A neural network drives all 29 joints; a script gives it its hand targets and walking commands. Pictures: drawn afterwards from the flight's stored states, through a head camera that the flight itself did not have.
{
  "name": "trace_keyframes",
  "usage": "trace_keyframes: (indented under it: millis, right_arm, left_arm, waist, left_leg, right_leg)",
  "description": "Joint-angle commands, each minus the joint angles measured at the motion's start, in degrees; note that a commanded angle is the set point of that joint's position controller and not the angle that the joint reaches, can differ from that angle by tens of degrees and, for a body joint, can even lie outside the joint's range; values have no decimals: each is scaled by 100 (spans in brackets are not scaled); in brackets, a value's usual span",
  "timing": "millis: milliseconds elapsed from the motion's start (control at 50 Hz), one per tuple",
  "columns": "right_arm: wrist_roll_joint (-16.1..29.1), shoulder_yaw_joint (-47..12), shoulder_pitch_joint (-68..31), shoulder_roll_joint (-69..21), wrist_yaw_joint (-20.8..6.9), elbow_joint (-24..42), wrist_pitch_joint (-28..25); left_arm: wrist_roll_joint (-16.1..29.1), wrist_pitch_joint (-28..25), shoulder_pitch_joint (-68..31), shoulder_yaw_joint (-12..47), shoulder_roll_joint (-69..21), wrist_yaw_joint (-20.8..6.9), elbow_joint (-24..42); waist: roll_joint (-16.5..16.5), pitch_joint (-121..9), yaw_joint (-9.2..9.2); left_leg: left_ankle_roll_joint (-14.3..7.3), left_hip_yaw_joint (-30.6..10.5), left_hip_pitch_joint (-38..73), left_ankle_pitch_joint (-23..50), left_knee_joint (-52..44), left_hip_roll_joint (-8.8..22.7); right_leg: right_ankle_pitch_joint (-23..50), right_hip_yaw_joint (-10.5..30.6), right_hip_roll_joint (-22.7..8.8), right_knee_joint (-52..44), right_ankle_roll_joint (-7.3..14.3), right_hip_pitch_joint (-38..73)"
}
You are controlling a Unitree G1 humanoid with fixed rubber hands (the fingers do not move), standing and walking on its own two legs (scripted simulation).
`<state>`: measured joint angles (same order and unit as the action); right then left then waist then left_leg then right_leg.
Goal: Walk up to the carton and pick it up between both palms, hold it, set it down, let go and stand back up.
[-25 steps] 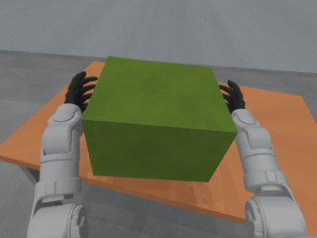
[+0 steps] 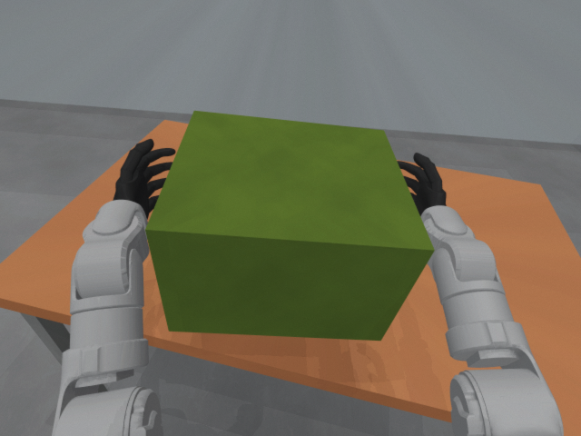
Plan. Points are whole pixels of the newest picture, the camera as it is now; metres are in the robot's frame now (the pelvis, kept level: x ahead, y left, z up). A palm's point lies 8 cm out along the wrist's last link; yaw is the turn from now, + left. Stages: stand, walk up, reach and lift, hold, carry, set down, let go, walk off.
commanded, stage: hold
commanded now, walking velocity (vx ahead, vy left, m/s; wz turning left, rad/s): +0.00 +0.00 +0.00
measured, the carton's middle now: (285, 222) +0.38 -0.01 +0.13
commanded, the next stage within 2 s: none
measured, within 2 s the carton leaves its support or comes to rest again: neither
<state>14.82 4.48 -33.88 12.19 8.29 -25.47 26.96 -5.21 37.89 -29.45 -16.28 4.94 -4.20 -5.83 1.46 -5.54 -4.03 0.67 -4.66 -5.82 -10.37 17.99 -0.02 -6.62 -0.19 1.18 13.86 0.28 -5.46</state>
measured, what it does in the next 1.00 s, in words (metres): stands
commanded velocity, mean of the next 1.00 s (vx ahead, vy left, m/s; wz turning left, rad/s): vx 0.00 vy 0.00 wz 0.00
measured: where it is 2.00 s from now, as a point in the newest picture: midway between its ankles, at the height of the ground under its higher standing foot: outside the picture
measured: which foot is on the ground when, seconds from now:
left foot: down 0.00-1.00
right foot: down 0.00-1.00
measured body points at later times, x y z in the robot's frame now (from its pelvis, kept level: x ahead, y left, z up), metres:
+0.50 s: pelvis +0.00 +0.00 +0.00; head -0.04 +0.02 +0.45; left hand +0.38 +0.19 +0.19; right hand +0.38 -0.20 +0.18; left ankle -0.01 +0.13 -0.75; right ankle +0.01 -0.12 -0.75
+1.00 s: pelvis -0.01 +0.01 +0.00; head -0.05 +0.02 +0.45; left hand +0.37 +0.18 +0.18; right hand +0.36 -0.21 +0.16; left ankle -0.01 +0.13 -0.75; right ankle +0.01 -0.12 -0.75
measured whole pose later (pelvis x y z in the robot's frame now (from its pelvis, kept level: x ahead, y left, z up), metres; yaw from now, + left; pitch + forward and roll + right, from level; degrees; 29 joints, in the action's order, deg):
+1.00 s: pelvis -0.01 +0.01 +0.00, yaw -1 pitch -1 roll -1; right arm 14.0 5.6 -33.3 12.0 7.8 -25.3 27.2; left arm -5.1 37.3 -30.9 -15.9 5.0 -4.1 -8.1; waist 0.7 -4.9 -3.2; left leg 0.2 -3.6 -7.6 -9.4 18.0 -0.5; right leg -5.8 0.9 0.8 14.5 -0.1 -7.7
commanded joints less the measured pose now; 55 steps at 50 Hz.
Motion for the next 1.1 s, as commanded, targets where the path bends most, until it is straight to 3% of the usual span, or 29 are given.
trace_keyframes:
  millis: [0,40,60,80,100,120,220,260,300,360,420,460,480,520,540,560,660,680,700,720,740,780,820,860,880,900,960,1040,1080]
  right_arm:
    - [741,-2434,-4471,-3498,-735,2507,-414]
    - [639,-2292,-4551,-3472,-757,2397,-447]
    - [659,-2351,-4738,-3441,-803,2614,-514]
    - [691,-2356,-4547,-3425,-819,2483,-496]
    - [684,-2380,-4868,-3434,-836,2657,-546]
    - [701,-2380,-4792,-3452,-866,2602,-555]
    - [428,-2131,-5065,-3428,-1046,1847,-589]
    - [378,-2017,-5114,-3420,-1045,1833,-630]
    - [412,-2064,-5025,-3473,-1034,1599,-601]
    - [483,-2118,-5284,-3565,-1024,1989,-691]
    - [409,-1992,-5137,-3497,-1029,1522,-644]
    - [579,-2139,-4833,-3452,-959,1670,-628]
    - [783,-2414,-4942,-3516,-906,2232,-681]
    - [860,-2380,-4755,-3421,-818,2138,-544]
    - [905,-2479,-4841,-3464,-796,2542,-582]
    - [881,-2409,-4648,-3395,-791,2278,-512]
    - [918,-2538,-4273,-3376,-673,2729,-417]
    - [876,-2415,-4075,-3252,-669,2355,-315]
    - [892,-2525,-4133,-3302,-674,2574,-330]
    - [845,-2492,-4088,-3326,-661,2615,-317]
    - [882,-2501,-3967,-3286,-672,2594,-300]
    - [702,-2310,-4254,-3293,-729,2470,-336]
    - [797,-2498,-4161,-3370,-702,2696,-377]
    - [745,-2435,-4734,-3359,-756,2757,-421]
    - [654,-2342,-4764,-3314,-811,2610,-436]
    - [689,-2440,-4483,-3453,-832,2628,-475]
    - [572,-2258,-4818,-3430,-978,2233,-524]
    - [432,-2139,-5483,-3472,-1071,2097,-661]
    - [389,-2071,-5444,-3523,-1095,1810,-691]
  left_arm:
    - [719,-302,-3714,3086,-3000,-601,783]
    - [694,-360,-3893,3098,-3002,-601,770]
    - [725,-342,-3713,3114,-3103,-574,671]
    - [801,-401,-3910,3260,-3150,-519,991]
    - [839,-416,-4036,3249,-3090,-491,794]
    - [912,-490,-4179,3360,-3171,-425,1079]
    - [796,-463,-4212,3002,-3161,-373,159]
    - [843,-467,-4293,3121,-3294,-386,142]
    - [853,-492,-4421,3083,-3286,-376,251]
    - [987,-490,-4336,3207,-3455,-380,181]
    - [869,-509,-4419,3083,-3337,-375,6]
    - [873,-491,-4204,3210,-3362,-383,412]
    - [951,-465,-3919,3288,-3432,-387,623]
    - [970,-489,-4134,3246,-3202,-409,757]
    - [1005,-468,-3946,3270,-3195,-435,805]
    - [910,-465,-3929,3185,-3104,-434,888]
    - [818,-293,-3454,3207,-2979,-534,1208]
    - [697,-267,-3550,3073,-2860,-549,1124]
    - [666,-207,-3330,3023,-2898,-586,1088]
    - [678,-212,-3396,3066,-2881,-621,1146]
    - [646,-207,-3374,3121,-2884,-616,1278]
    - [699,-276,-3780,3090,-2905,-630,1004]
    - [718,-309,-3551,3222,-2968,-608,1244]
    - [779,-351,-4031,3141,-2935,-582,1003]
    - [755,-349,-3952,3087,-2980,-549,646]
    - [747,-396,-3752,3177,-3096,-518,923]
    - [794,-471,-4196,3151,-3168,-424,705]
    - [917,-491,-4359,3080,-3233,-353,15]
    - [908,-543,-4436,3081,-3289,-331,-24]
  waist:
    - [-177,-1998,35]
    - [-274,-1964,4]
    - [-234,-2152,88]
    - [-348,-2333,-11]
    - [-289,-2375,88]
    - [-368,-2607,51]
    - [-27,-2241,236]
    - [-145,-2414,120]
    - [-124,-2386,128]
    - [-174,-2690,122]
    - [-232,-2350,78]
    - [-349,-2534,-26]
    - [-327,-2894,49]
    - [-290,-2811,-69]
    - [-188,-2979,-31]
    - [-228,-2655,-41]
    - [-173,-2304,-82]
    - [-307,-1890,-91]
    - [-153,-1950,3]
    - [-92,-2013,-86]
    - [-291,-1921,-85]
    - [-261,-1814,-84]
    - [-268,-2044,-82]
    - [-269,-2189,98]
    - [-245,-1991,115]
    - [-190,-2241,100]
    - [-233,-2253,178]
    - [13,-2438,282]
    - [-66,-2502,262]
  left_leg:
    - [108,313,-26,1507,-118,-396]
    - [136,306,-88,1299,-199,-377]
    - [118,316,2,1336,-166,-361]
    - [193,289,195,1561,-125,-334]
    - [157,314,179,1525,-91,-354]
    - [187,289,255,1597,-71,-337]
    - [-17,318,-21,711,-267,-265]
    - [8,301,-32,609,-292,-234]
    - [7,319,-21,742,-245,-259]
    - [46,293,65,1067,-111,-294]
    - [80,310,59,973,-174,-284]
    - [164,282,308,1666,-22,-290]
    - [168,265,428,2247,170,-321]
    - [226,237,497,2253,165,-357]
    - [187,246,517,2377,213,-373]
    - [231,224,507,2477,186,-364]
    - [229,250,367,2423,156,-399]
    - [266,260,264,2215,56,-391]
    - [217,279,302,2229,40,-373]
    - [216,275,243,2146,22,-387]
    - [271,259,275,2277,24,-361]
    - [235,263,141,1660,-99,-364]
    - [220,277,282,1972,-23,-376]
    - [197,304,95,1610,-84,-370]
    - [150,316,54,1281,-179,-340]
    - [120,310,218,1490,-129,-338]
    - [94,330,154,1100,-218,-280]
    - [-66,373,-100,550,-243,-273]
    - [-63,356,-124,421,-298,-264]
  right_leg:
    - [1825,-3,162,175,-179,1318]
    - [1522,-32,158,170,-145,1163]
    - [1433,-60,206,142,-107,1147]
    - [1474,-70,249,180,-91,1101]
    - [1395,-87,238,143,-110,982]
    - [1322,-121,269,190,-102,925]
    - [448,-90,214,45,-36,558]
    - [324,-75,234,32,6,581]
    - [433,-73,244,58,-5,640]
    - [865,-90,267,91,-44,782]
    - [683,-107,236,41,-45,606]
    - [1368,-73,270,152,-54,837]
    - [1978,-72,307,237,-82,1087]
    - [2137,-84,295,261,-171,1146]
    - [2392,-85,298,277,-207,1252]
    - [2468,-107,299,321,-207,1195]
    - [2716,-79,259,339,-217,1403]
    - [2453,-61,223,300,-196,1264]
    - [2403,-55,240,266,-188,1365]
    - [2413,-51,234,255,-192,1455]
    - [2445,-49,232,293,-164,1412]
    - [1731,-66,181,167,-141,1135]
    - [2117,-47,212,231,-146,1264]
    - [1631,-85,201,199,-151,1118]
    - [1223,-78,209,117,-115,922]
    - [1384,-56,217,147,-104,1019]
    - [616,-88,249,64,-22,636]
    - [288,-57,219,11,-33,503]
    - [188,-58,228,43,-17,524]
